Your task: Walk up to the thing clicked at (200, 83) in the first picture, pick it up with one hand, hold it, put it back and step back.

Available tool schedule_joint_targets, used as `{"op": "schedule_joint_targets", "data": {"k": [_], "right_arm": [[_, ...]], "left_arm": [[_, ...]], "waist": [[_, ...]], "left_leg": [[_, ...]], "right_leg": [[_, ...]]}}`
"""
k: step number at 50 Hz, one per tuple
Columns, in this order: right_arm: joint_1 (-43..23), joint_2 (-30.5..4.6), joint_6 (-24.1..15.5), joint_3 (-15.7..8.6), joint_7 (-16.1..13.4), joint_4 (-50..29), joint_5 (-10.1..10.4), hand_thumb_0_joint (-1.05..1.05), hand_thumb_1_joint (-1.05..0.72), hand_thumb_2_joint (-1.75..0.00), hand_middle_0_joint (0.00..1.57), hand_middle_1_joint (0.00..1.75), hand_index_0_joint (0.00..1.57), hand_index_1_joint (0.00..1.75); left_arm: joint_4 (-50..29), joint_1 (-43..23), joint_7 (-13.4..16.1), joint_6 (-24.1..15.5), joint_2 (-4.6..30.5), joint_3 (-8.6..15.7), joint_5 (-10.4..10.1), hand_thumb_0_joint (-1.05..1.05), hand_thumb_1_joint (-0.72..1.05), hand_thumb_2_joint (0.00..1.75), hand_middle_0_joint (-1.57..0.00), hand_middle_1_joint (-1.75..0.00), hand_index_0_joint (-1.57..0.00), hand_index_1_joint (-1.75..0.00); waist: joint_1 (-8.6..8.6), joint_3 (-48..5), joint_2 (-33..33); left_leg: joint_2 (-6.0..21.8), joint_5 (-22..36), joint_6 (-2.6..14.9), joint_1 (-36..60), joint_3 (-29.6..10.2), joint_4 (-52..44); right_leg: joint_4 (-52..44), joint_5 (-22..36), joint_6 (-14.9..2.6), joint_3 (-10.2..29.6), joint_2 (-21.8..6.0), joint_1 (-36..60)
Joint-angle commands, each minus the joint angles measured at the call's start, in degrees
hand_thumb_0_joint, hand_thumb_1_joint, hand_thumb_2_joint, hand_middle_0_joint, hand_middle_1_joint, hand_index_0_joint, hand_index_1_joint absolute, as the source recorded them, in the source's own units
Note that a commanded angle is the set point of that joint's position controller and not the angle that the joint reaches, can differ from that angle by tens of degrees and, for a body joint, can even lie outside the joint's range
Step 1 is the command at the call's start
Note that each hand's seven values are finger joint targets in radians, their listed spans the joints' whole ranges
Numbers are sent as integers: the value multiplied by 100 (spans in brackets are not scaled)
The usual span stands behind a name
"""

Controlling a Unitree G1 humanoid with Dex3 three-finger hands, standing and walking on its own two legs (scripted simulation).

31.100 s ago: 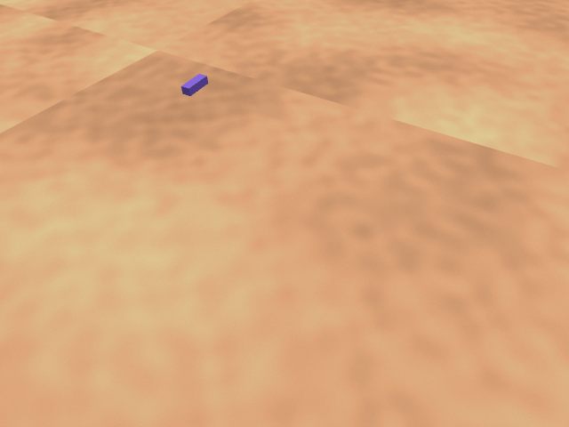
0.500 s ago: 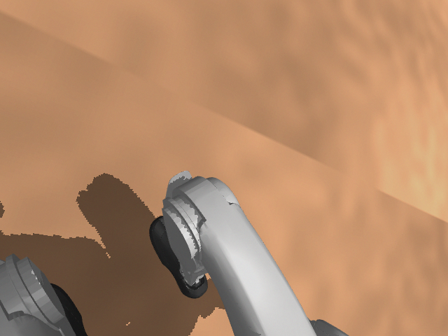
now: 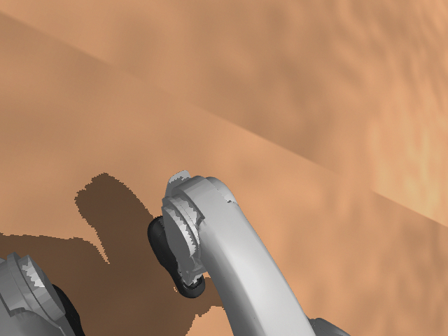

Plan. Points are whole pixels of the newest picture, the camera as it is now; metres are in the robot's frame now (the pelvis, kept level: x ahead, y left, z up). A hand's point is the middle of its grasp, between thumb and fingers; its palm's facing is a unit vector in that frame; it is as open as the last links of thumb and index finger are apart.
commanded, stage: withdraw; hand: left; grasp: from above
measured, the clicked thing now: out of the picture +0.45 +0.35 -0.31
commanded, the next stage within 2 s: home in 0.96 s
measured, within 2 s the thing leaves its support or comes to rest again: neither
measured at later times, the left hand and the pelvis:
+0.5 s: hand out of the picture +0.46 +0.37 -0.11, palm faces -0.26 -0.27 -0.93, open 13.6 cm; pelvis +0.01 +0.00 +0.02, yaw +4 degrees
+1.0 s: hand out of the picture +0.43 +0.35 -0.18, palm faces -0.52 -0.13 -0.84, open 13.3 cm; pelvis +0.00 +0.00 +0.00, yaw +5 degrees
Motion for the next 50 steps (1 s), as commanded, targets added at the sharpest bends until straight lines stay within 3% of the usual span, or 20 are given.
{"op": "schedule_joint_targets", "data": {"k": [1, 6, 8, 9, 12, 16, 18, 20, 22, 26, 28, 31, 33, 35, 38, 41, 45, 46, 47, 50], "right_arm": [[1355, -1952, -37, -476, 3, 294, 51, 0, -90, -90, 20, 30, 20, 30], [1391, -1892, 32, -581, -27, 243, 93, 0, -90, -90, 20, 30, 20, 30], [1283, -1855, 63, -727, -39, 110, 150, 0, -90, -90, 20, 30, 20, 30], [1312, -1802, 84, -801, -64, 138, 167, 0, -91, -90, 20, 30, 20, 30], [1324, -1531, 196, -1059, -130, 79, 380, 0, -91, -91, 20, 30, 20, 30], [1684, -1185, 487, -1374, -166, 449, 674, 0, -92, -91, 20, 30, 20, 30], [1785, -1103, 670, -1499, -154, 524, 705, 0, -91, -90, 20, 30, 20, 30], [1765, -1181, 782, -1598, -209, 445, 758, 0, -90, -89, 20, 30, 20, 30], [1594, -1197, 846, -1656, -312, 238, 780, 0, -89, -89, 20, 30, 20, 30], [1607, -1197, 1036, -1710, -603, 152, 777, 0, -89, -89, 20, 30, 20, 30], [1469, -1118, 1143, -1659, -809, -12, 743, 0, -89, -89, 20, 30, 20, 30], [1380, -976, 1299, -1549, -1086, -139, 715, 0, -89, -89, 20, 30, 20, 30], [1421, -1024, 1405, -1519, -1260, -188, 714, 0, -88, -89, 20, 30, 20, 30], [1438, -1028, 1521, -1477, -1413, -231, 683, 0, -88, -89, 20, 30, 20, 30], [1495, -1127, 1656, -1458, -1632, -307, 650, 0, -88, -89, 20, 30, 20, 30], [1501, -1207, 1752, -1415, -1736, -397, 602, 0, -88, -89, 20, 30, 20, 30], [1510, -1232, 1896, -1547, -1811, -516, 541, 0, -88, -89, 20, 30, 20, 30], [1511, -1199, 1930, -1624, -1802, -555, 541, 0, -88, -89, 20, 30, 20, 30], [1478, -1238, 1955, -1721, -1803, -578, 548, 0, -89, -89, 20, 30, 20, 30], [1430, -1176, 2063, -1904, -1733, -537, 546, 0, -88, -89, 20, 30, 20, 30]], "left_arm": [[-642, -1380, 230, -48, 1065, -158, 97, 0, -51, 97, -7, -103, -9, -101], [-1258, -1658, 112, -19, 1273, -137, 314, 0, -50, 96, -9, -100, -10, -99], [-1990, -1879, -59, 14, 1184, -250, 473, 0, -51, 96, -9, -99, -10, -98], [-2013, -1730, -167, 64, 978, -336, 499, 0, -51, 96, -10, -98, -10, -97], [-2992, -1377, -553, 169, 411, -556, 587, 0, -50, 93, -13, -94, -13, -94], [-3073, -221, -1309, 435, -172, -858, 835, 0, -47, 92, -13, -94, -14, -93], [-3088, -60, -1651, 458, -413, -971, 913, 0, -43, 90, -15, -94, -16, -93], [-2939, 34, -1969, 408, -840, -1281, 947, 0, -39, 86, -18, -90, -20, -89], [-3448, -564, -2362, 125, -1025, -1524, 1063, 0, -40, 88, -16, -93, -17, -91], [-3210, -1038, -3113, -489, -777, -1678, 1500, 0, -43, 93, -12, -98, -14, -97], [-3174, -1095, -3370, -803, -524, -1693, 1750, 0, -45, 95, -11, -101, -12, -99], [-2874, -1046, -3613, -1296, -287, -1722, 2107, 0, -48, 98, -8, -103, -10, -102], [-2895, -1092, -3723, -1652, 28, -1625, 2307, 0, -48, 98, -8, -104, -9, -102], [-2763, -1001, -3835, -1978, 73, -1653, 2448, 0, -47, 98, -8, -103, -9, -101], [-2908, -913, -3933, -2445, 410, -1517, 2646, 0, -45, 95, -11, -100, -12, -98], [-3148, -454, -3958, -2878, 488, -1414, 2707, 0, -42, 93, -12, -99, -14, -96], [-4228, 107, -3740, -3392, 812, -922, 2681, 0, -39, 89, -15, -94, -17, -91], [-4540, 296, -3656, -3491, 712, -864, 2676, 0, -31, 97, -23, -86, -25, -83], [-4958, 452, -3541, -3579, 781, -715, 2656, 0, -33, 89, -20, -88, -23, -85], [-5571, 570, -3068, -3621, 619, -616, 2636, 0, -18, 97, -29, -75, -26, -78]], "waist": [[-410, -3682, 3312], [-208, -4271, 3929], [-101, -4635, 4296], [-52, -4746, 4306], [376, -5748, 4668], [799, -5705, 4139], [823, -5552, 3645], [661, -5164, 2899], [527, -4905, 2663], [422, -4419, 2105], [535, -4262, 1995], [665, -4268, 2011], [721, -4356, 1972], [632, -4299, 1833], [700, -4548, 1823], [820, -4742, 2127], [1211, -5656, 3137], [1311, -6016, 3328], [1444, -6180, 3552], [1397, -6359, 3543]], "left_leg": [[276, 1299, 88, 2679, 533, -1461], [317, 1611, -4, 3172, 590, -1583], [305, 1724, -26, 3390, 649, -1605], [300, 1760, -25, 3473, 681, -1649], [256, 2097, -34, 3804, 781, -1753], [131, 2018, 71, 2840, 1025, -1685], [115, 1995, 137, 2580, 1056, -1732], [106, 1702, 227, 2288, 1051, -1846], [43, 1406, 250, 2201, 1029, -2036], [-69, 592, 271, 2026, 1018, -2154], [-114, 196, 249, 2000, 1078, -2185], [-131, 95, 217, 2116, 1201, -2229], [-169, 268, 228, 2037, 1252, -2126], [-168, 486, 255, 1915, 1304, -1981], [-143, 799, 271, 1909, 1280, -1785], [-126, 1116, 221, 2260, 1250, -1784], [-127, 1829, 70, 3194, 1266, -1830], [-119, 1982, 55, 3473, 1253, -1828], [-131, 2143, 23, 3727, 1254, -1842], [-81, 2253, 80, 3929, 1233, -1795]], "right_leg": [[-1219, 1655, -307, -469, 101, 2298], [-1137, 1813, -386, -452, 100, 2358], [-1097, 1836, -424, -402, 99, 2278], [-1114, 1850, -437, -375, 120, 2316], [-1155, 2050, -494, -277, 152, 2436], [-1111, 2059, -501, -119, 214, 2215], [-1104, 1999, -482, -40, 233, 2216], [-1295, 1773, -445, 3, 255, 2104], [-1445, 1395, -479, 31, 204, 1879], [-1700, 391, -536, 136, 127, 1715], [-1813, -169, -557, 257, 83, 1655], [-1831, -385, -581, 355, 53, 1741], [-1814, -316, -600, 385, 25, 1777], [-1795, -112, -576, 383, 7, 1799], [-1679, 252, -567, 376, -25, 1877], [-1533, 673, -551, 202, -80, 1834], [-1277, 1216, -577, 104, -143, 1932], [-1195, 1302, -590, 90, -140, 1854], [-1161, 1361, -630, 81, -169, 1730], [-1105, 1534, -580, 78, -165, 1603]]}}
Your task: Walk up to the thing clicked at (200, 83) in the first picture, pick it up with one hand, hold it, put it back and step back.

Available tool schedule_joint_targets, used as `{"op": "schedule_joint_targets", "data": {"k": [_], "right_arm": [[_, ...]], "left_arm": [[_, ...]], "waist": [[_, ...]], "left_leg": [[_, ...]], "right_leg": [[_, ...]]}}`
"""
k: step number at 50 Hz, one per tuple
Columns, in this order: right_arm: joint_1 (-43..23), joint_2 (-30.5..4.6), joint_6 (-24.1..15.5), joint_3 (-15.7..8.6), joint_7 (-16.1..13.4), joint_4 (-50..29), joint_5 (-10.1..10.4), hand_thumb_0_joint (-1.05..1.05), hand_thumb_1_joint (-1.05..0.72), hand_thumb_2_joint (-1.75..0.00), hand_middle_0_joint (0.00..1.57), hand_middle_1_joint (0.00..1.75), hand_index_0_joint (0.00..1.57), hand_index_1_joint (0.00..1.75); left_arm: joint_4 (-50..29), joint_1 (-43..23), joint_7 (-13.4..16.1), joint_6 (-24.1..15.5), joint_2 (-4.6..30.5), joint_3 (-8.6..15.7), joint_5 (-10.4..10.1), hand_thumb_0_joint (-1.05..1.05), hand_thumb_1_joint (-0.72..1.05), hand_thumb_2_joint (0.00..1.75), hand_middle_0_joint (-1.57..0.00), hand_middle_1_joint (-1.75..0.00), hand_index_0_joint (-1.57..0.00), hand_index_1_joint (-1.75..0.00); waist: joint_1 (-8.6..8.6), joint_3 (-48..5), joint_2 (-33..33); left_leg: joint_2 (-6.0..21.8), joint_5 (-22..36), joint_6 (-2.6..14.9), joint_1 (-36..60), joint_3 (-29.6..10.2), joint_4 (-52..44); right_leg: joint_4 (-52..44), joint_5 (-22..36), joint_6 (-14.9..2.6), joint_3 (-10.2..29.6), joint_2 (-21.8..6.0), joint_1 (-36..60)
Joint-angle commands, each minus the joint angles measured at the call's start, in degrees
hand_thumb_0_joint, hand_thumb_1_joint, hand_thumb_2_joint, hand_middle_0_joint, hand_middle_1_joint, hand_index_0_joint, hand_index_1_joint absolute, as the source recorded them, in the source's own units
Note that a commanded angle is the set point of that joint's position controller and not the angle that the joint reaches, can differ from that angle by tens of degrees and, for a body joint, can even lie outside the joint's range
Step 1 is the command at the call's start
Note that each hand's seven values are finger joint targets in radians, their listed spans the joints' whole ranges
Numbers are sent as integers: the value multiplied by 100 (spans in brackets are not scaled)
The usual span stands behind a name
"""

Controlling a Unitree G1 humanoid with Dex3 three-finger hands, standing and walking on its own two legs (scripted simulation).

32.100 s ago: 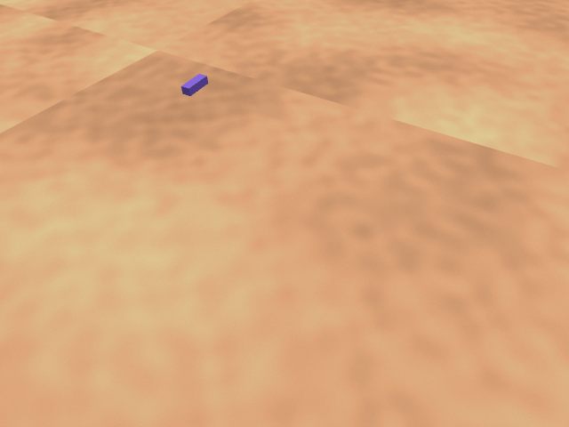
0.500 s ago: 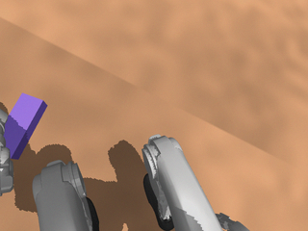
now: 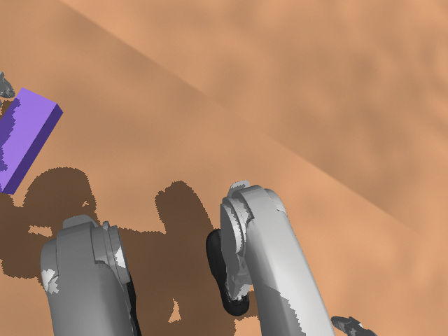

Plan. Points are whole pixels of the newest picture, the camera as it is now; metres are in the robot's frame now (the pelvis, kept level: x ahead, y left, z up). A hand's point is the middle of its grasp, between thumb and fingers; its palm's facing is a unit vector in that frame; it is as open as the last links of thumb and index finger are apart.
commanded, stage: home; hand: left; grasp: from above
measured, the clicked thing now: (17, 141) +0.48 +0.31 -0.31
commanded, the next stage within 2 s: none
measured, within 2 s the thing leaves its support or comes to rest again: neither
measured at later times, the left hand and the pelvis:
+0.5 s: hand out of the picture +0.41 +0.29 -0.07, palm faces -0.30 -0.40 -0.87, open 9.9 cm; pelvis +0.02 +0.00 +0.07, yaw +5 degrees
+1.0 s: hand out of the picture +0.26 +0.23 +0.16, palm faces +0.06 -0.92 -0.39, open 7.4 cm; pelvis +0.04 +0.00 +0.26, yaw +9 degrees
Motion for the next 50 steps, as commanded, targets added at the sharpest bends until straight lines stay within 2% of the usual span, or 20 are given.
{"op": "schedule_joint_targets", "data": {"k": [1, 2, 3, 6, 7, 9, 11, 17, 19, 20, 22, 24, 26, 28, 30, 35, 38, 40, 43, 50], "right_arm": [[793, -1433, 51, -796, -32, -158, 21, 0, -88, -89, 20, 30, 20, 30], [791, -1307, 56, -804, -22, -121, 45, 0, -88, -89, 20, 30, 20, 30], [807, -1291, 36, -851, -10, -73, 46, 0, -88, -88, 20, 30, 20, 30], [806, -1106, -50, -776, -9, 200, 54, 0, -89, -90, 20, 30, 20, 30], [774, -1115, -77, -792, -3, 271, 54, 0, -88, -88, 20, 30, 20, 30], [721, -1115, -154, -834, 38, 296, 40, 0, -89, -90, 20, 30, 20, 30], [619, -1121, -204, -902, 54, 336, 79, 0, -89, -90, 20, 30, 20, 30], [659, -960, -294, -1220, 39, 135, 355, 0, -89, -90, 20, 30, 20, 30], [566, -844, -277, -1269, -1, 93, 444, 0, -89, -90, 20, 30, 20, 30], [525, -780, -259, -1259, -20, 57, 496, 0, -89, -89, 20, 30, 20, 30], [405, -699, -182, -1270, -81, -21, 598, 0, -89, -90, 20, 30, 20, 30], [323, -666, -130, -1301, -143, -166, 672, 0, -89, -90, 20, 30, 20, 30], [223, -599, -98, -1341, -189, -278, 726, 0, -89, -90, 20, 30, 20, 30], [160, -539, -105, -1350, -247, -430, 778, 0, -89, -90, 20, 30, 20, 30], [53, -464, -157, -1345, -308, -508, 816, 0, -89, -90, 20, 30, 20, 30], [-257, -380, -347, -1323, -526, -726, 905, 0, -90, -90, 20, 30, 20, 30], [-408, -350, -460, -1321, -654, -824, 944, 0, -90, -90, 20, 30, 20, 30], [-485, -302, -516, -1296, -712, -838, 962, 0, -90, -90, 20, 30, 20, 30], [-556, -308, -603, -1246, -814, -924, 985, 0, -90, -90, 20, 30, 20, 30], [-441, -158, -767, -1068, -1038, -1057, 1019, 0, -90, -90, 20, 30, 20, 30]], "left_arm": [[-2037, -1579, 928, -162, 1554, 565, -155, 0, -25, 89, -24, -82, -27, -78], [-2110, -1664, 1124, -73, 1440, 517, -177, 0, -17, 97, -28, -74, -26, -74], [-1992, -1705, 1282, 9, 1155, 383, -188, 0, -22, 89, -25, -80, -28, -76], [-914, -1694, 1708, 352, 659, 88, -130, 0, -14, 97, -26, -72, -24, -69], [-626, -1690, 1799, 475, 517, -9, -78, 0, -22, 89, -23, -80, -26, -77], [-274, -1721, 1882, 692, 159, -247, -83, 0, -6, 99, -25, -64, -23, -66], [-237, -1731, 1864, 894, -4, -338, -215, 0, 6, 100, -26, -65, -23, -67], [-1081, -1013, 1591, 1461, -285, -98, -1340, 0, 24, 108, -27, -66, -25, -68], [-1472, -470, 1426, 1613, -465, 4, -1844, 0, 32, 112, -28, -67, -26, -69], [-1817, -373, 1298, 1676, -482, 23, -2067, 0, 24, 104, -25, -75, -27, -77], [-2088, 226, 982, 1824, -765, -49, -2388, 0, 40, 110, -27, -62, -25, -63], [-2683, 803, 675, 1908, -895, 57, -2770, 0, 55, 113, -27, -60, -25, -62], [-3007, 1463, 354, 1995, -1212, -65, -3160, 0, 67, 116, -27, -59, -26, -60], [-3698, 1785, 154, 2044, -1224, 43, -3498, 0, 83, 121, -28, -58, -26, -59], [-3970, 2308, -7, 2111, -1502, -68, -3890, 0, 94, 116, -26, -50, -25, -51], [-5150, 2863, -67, 2137, -1672, 80, -4632, 0, 91, 92, -20, -31, -20, -31], [-5595, 3321, 5, 2171, -1745, 159, -4935, 0, 90, 93, -21, -32, -21, -32], [-5513, 3837, 22, 2280, -2058, 7, -5161, 0, 90, 92, -21, -32, -20, -32], [-5882, 4160, 55, 2465, -2187, 66, -5644, 0, 90, 90, -20, -30, -20, -30], [-6401, 5312, 45, 3061, -2618, 15, -6401, 0, 90, 90, -20, -30, -20, -30]], "waist": [[268, -5289, 2797], [198, -5323, 2762], [106, -5121, 2717], [-77, -4512, 2352], [-57, -4422, 2334], [-76, -4146, 2413], [85, -4361, 2478], [614, -5662, 2014], [738, -5507, 1840], [753, -5585, 1732], [754, -5484, 1236], [837, -5476, 989], [846, -5154, 532], [884, -5207, 352], [859, -4772, 237], [945, -4409, 580], [1017, -4371, 1024], [982, -4004, 935], [1000, -3789, 1021], [940, -3351, 787]], "left_leg": [[80, 1785, 12, 4157, 612, -1424], [107, 1688, 57, 4120, 638, -1442], [93, 1545, 66, 4023, 633, -1482], [98, 802, 132, 3485, 616, -1676], [91, 616, 124, 3462, 593, -1777], [80, 282, 92, 3448, 529, -1986], [72, 13, 82, 3650, 463, -2229], [-26, 599, 152, 4211, 780, -2569], [-40, 686, 181, 4163, 815, -2756], [-48, 826, 205, 4159, 848, -2787], [-68, 949, 278, 4028, 898, -2857], [-88, 1005, 320, 4001, 895, -3048], [-55, 1002, 359, 3950, 937, -3246], [-53, 954, 375, 4003, 953, -3456], [-34, 729, 366, 4149, 924, -3771], [10, 108, 301, 5021, 776, -4609], [57, 76, 230, 5783, 652, -5169], [57, 122, 204, 6049, 627, -5475], [73, -176, 186, 6594, 448, -6056], [38, 688, 154, 7722, 576, -6888]], "right_leg": [[-1174, 1478, -512, -403, 88, 1867], [-1184, 1503, -467, -365, 95, 1891], [-1210, 1418, -486, -384, 83, 1700], [-1293, 992, -445, -392, 118, 1352], [-1290, 876, -461, -398, 115, 1216], [-1279, 630, -472, -419, 74, 988], [-1303, 485, -493, -399, 82, 995], [-1871, 804, -484, -67, 51, 2145], [-2095, 914, -462, 7, 14, 2463], [-2223, 1043, -444, 56, 26, 2732], [-2494, 1207, -410, 148, 51, 3108], [-2718, 1315, -369, 220, 28, 3541], [-3094, 1354, -314, 286, 24, 3957], [-3387, 1333, -285, 379, 0, 4487], [-3684, 1091, -290, 391, -10, 4551], [-4309, 465, -338, 475, -28, 4741], [-4509, 485, -354, 450, -40, 4919], [-4763, 480, -357, 442, -47, 5007], [-5177, 302, -340, 469, -49, 5333], [-6308, 899, -314, 521, -68, 6623]]}}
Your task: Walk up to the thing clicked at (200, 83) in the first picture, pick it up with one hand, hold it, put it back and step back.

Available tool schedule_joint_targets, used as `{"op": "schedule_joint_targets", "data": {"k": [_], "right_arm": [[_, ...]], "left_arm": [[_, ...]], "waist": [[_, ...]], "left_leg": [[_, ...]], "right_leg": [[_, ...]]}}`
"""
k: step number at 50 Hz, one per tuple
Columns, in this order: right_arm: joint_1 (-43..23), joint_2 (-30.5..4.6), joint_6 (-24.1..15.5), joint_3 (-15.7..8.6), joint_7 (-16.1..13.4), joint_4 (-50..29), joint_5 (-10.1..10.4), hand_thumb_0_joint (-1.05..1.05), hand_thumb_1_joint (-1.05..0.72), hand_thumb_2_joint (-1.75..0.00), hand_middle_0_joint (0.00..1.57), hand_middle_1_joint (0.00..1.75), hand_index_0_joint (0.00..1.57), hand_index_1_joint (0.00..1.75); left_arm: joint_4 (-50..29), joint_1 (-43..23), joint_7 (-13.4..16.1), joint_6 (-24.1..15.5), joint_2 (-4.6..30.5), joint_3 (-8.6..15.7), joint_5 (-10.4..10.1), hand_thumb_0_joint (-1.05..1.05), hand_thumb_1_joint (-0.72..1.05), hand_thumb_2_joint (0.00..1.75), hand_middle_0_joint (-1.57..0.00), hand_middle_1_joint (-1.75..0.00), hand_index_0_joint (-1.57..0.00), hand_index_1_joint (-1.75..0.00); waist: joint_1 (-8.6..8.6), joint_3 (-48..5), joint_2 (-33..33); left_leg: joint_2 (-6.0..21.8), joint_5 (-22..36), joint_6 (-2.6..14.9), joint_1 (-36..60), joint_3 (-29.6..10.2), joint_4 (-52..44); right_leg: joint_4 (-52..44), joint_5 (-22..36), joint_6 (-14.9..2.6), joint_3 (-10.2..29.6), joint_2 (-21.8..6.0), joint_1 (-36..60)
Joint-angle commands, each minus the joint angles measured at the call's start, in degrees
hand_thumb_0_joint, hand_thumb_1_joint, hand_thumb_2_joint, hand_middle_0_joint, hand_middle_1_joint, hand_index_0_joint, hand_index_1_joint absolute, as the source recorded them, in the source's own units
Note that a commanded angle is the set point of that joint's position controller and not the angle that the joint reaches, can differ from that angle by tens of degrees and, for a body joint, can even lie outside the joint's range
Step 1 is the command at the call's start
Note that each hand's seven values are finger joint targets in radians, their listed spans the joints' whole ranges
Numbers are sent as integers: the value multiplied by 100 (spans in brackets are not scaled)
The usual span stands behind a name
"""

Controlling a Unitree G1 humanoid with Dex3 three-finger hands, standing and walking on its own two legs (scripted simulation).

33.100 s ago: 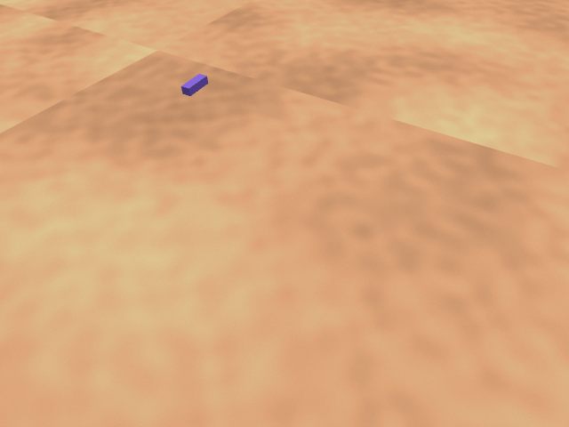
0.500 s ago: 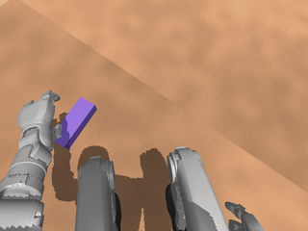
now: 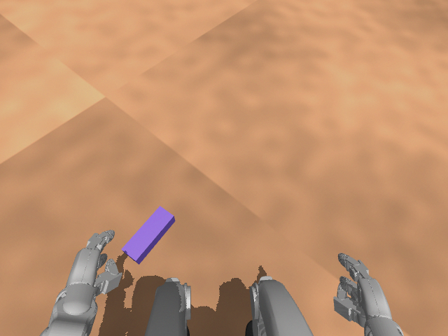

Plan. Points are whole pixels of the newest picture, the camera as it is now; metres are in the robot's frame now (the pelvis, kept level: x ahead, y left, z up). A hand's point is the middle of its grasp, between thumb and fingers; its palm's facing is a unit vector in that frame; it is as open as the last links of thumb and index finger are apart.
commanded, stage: home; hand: left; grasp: from above
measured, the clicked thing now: (149, 234) +0.49 +0.24 -0.57
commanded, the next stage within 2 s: none
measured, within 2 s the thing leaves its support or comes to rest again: neither
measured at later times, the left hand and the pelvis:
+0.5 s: hand (76, 289) +0.22 +0.19 +0.08, palm faces +0.09 -0.97 -0.22, open 7.4 cm; pelvis +0.06 +0.01 +0.12, yaw +2 degrees
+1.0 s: hand (82, 297) +0.21 +0.19 +0.07, palm faces +0.08 -0.97 -0.21, open 7.4 cm; pelvis +0.06 +0.00 +0.12, yaw +3 degrees
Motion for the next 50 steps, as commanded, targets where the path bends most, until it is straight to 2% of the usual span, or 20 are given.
{"op": "schedule_joint_targets", "data": {"k": [1, 2, 4, 9, 11, 13, 16, 20, 24, 27, 29, 37, 44, 50], "right_arm": [[303, -768, -343, -231, -225, -649, 33, 0, -90, -90, 20, 30, 20, 30], [346, -742, -369, -191, -271, -662, 31, 0, -90, -90, 20, 30, 20, 30], [391, -707, -418, -133, -370, -737, 42, 0, -90, -90, 20, 30, 20, 30], [584, -615, -557, -70, -552, -847, -2, 0, -90, -90, 20, 30, 20, 30], [651, -587, -614, -75, -603, -912, -35, 0, -90, -90, 20, 30, 20, 30], [735, -535, -655, -80, -651, -985, -55, 0, -90, -90, 20, 30, 20, 30], [776, -528, -719, -101, -695, -1047, -88, 0, -90, -90, 20, 30, 20, 30], [769, -522, -813, -117, -744, -1121, -130, 0, -90, -90, 20, 30, 20, 30], [712, -574, -924, -155, -754, -1165, -167, 0, -90, -90, 20, 30, 20, 30], [715, -624, -1002, -182, -755, -1129, -190, 0, -90, -90, 20, 30, 20, 30], [706, -647, -1047, -187, -745, -1123, -194, 0, -90, -90, 20, 30, 20, 30], [605, -654, -1131, -162, -699, -1119, -208, 0, -90, -90, 20, 30, 20, 30], [597, -638, -1118, -145, -703, -1139, -200, 0, -90, -90, 20, 30, 20, 30], [589, -642, -1149, -161, -721, -1097, -204, 0, -90, -90, 20, 30, 20, 30]], "left_arm": [[-1454, -173, 135, 41, 495, 378, -440, 0, 90, 90, -20, -30, -20, -30], [-1561, -49, 128, 102, 400, 363, -544, 0, 90, 90, -20, -30, -20, -30], [-1667, 349, 134, 227, 374, 502, -700, 0, 90, 90, -20, -30, -20, -30], [-2181, 1099, 81, 474, 175, 497, -949, 0, 90, 90, -20, -30, -20, -30], [-2479, 1401, 53, 524, 168, 559, -1000, 0, 90, 90, -20, -30, -20, -30], [-2718, 1832, 22, 590, 87, 516, -1022, 0, 90, 90, -20, -30, -20, -30], [-3071, 2146, -26, 652, 55, 451, -1016, 0, 90, 90, -20, -30, -20, -30], [-3136, 2515, -110, 727, -34, 393, -987, 0, 90, 90, -20, -30, -20, -30], [-3352, 2486, -219, 733, 29, 419, -978, 0, 90, 90, -20, -30, -20, -30], [-3211, 2391, -284, 740, 8, 368, -937, 0, 90, 90, -20, -30, -20, -30], [-3158, 2325, -314, 731, 34, 386, -916, 0, 90, 90, -20, -30, -20, -30], [-3323, 2216, -325, 718, 128, 446, -882, 0, 90, 90, -20, -30, -20, -30], [-3262, 2276, -299, 741, 105, 409, -883, 0, 90, 90, -20, -30, -20, -30], [-3232, 2336, -308, 734, 95, 433, -908, 0, 90, 90, -20, -30, -20, -30]], "waist": [[-113, -1590, 465], [-122, -1506, 450], [-49, -1372, 403], [-54, -1042, 405], [13, -1005, 418], [49, -902, 384], [50, -796, 369], [62, -315, 59], [85, -82, 12], [29, -3, 37], [55, 92, 91], [166, 5, 301], [128, -82, 69], [162, -106, 83]], "left_leg": [[-54, 553, 195, 2522, -40, -2206], [-53, 713, 184, 2653, -71, -2351], [-67, 885, 180, 2965, -72, -2610], [-100, 1650, 172, 3676, 102, -3118], [-104, 1890, 157, 3957, 106, -3358], [-127, 2134, 161, 4171, 145, -3527], [-121, 2512, 150, 4469, 164, -3720], [-124, 2329, 185, 4517, 139, -3948], [-132, 2031, 194, 4550, 170, -4125], [-114, 2116, 173, 4656, 159, -4166], [-112, 2031, 173, 4644, 167, -4173], [-150, 1802, 156, 4661, 167, -4218], [-165, 1962, 201, 4619, 215, -4076], [-145, 1884, 182, 4598, 193, -4096]], "right_leg": [[-2031, 808, -144, 95, 93, 1740], [-2147, 950, -137, 84, 88, 1925], [-2442, 1069, -143, 84, 83, 2264], [-3119, 1723, -129, 55, 97, 3127], [-3335, 1916, -122, 11, 113, 3477], [-3566, 2123, -127, -8, 122, 3768], [-3735, 2439, -124, -58, 148, 4031], [-4000, 2270, -93, -118, 154, 4102], [-4146, 1955, -66, -156, 135, 4131], [-4108, 1985, -76, -163, 135, 4078], [-4106, 1922, -70, -157, 119, 4029], [-4128, 1757, -74, -105, 84, 4122], [-4168, 1953, -35, -65, 64, 4166], [-4102, 1850, -43, -86, 76, 4150]]}}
